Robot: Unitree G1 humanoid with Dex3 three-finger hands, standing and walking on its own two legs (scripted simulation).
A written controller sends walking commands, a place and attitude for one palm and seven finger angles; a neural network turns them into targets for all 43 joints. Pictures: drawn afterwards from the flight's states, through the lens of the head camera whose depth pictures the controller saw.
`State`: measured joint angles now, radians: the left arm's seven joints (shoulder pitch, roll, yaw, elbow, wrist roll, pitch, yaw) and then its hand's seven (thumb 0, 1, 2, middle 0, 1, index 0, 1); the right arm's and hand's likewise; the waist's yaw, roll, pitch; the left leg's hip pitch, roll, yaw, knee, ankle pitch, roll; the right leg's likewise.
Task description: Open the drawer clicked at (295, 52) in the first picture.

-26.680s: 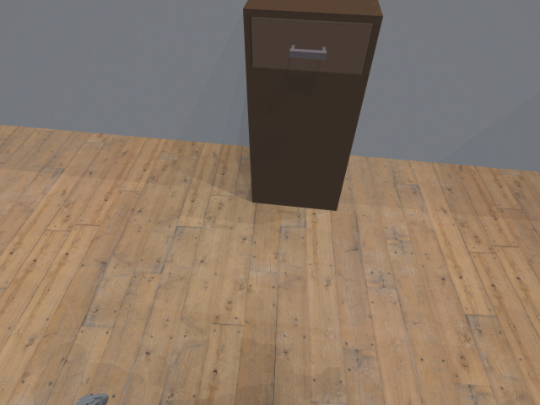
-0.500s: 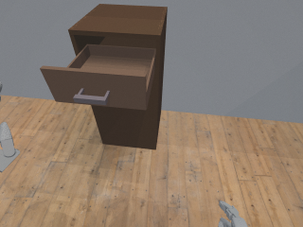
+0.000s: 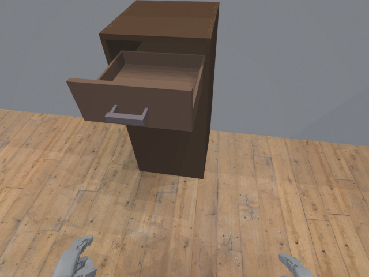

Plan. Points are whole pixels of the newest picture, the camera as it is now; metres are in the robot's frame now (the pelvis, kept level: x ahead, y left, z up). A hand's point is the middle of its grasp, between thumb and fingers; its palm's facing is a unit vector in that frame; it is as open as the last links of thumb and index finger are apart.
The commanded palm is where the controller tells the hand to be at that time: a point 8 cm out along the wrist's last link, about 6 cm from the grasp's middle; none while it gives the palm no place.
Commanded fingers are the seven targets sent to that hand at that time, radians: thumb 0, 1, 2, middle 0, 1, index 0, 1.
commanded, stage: let the arm hang, fingers relaxed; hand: left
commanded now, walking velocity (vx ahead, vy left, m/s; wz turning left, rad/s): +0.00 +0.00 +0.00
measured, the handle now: (127, 114) +0.56 +0.20 +0.04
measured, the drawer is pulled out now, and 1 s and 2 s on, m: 0.30 0.30 0.30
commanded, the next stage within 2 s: look to check the result in 0.90 s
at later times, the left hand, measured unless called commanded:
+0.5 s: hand out of the picture -0.06 +0.19 -0.15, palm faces +0.01 -0.97 -0.23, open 7.3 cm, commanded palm none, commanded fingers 0.00 0.90 0.90 -0.20 -0.30 -0.20 -0.30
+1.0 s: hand out of the picture +0.05 +0.17 -0.15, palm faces -0.01 -0.97 -0.24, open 7.3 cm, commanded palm none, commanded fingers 0.00 0.90 0.90 -0.20 -0.30 -0.20 -0.30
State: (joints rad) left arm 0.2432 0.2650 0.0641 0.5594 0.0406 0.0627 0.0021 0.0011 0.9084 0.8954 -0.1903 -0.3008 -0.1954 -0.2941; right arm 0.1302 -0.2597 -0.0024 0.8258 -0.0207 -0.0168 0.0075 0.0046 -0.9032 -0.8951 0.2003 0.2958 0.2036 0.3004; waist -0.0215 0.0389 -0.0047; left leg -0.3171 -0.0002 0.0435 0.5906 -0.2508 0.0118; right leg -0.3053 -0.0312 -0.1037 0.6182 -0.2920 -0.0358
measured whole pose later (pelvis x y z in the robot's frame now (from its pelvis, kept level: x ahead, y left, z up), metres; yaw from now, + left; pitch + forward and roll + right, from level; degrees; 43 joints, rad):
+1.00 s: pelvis +0.02 -0.02 +0.02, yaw -1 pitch -2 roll +0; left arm 0.20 0.18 0.02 1.12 0.02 0.00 0.02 0.00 0.91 0.89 -0.20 -0.30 -0.20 -0.30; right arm 0.27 -0.17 -0.02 1.13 -0.02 0.02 -0.03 0.00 -0.91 -0.90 0.20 0.30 0.20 0.30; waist -0.01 0.02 0.07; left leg -0.16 0.04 0.05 0.37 -0.17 -0.02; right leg -0.15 0.02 -0.10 0.38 -0.19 -0.06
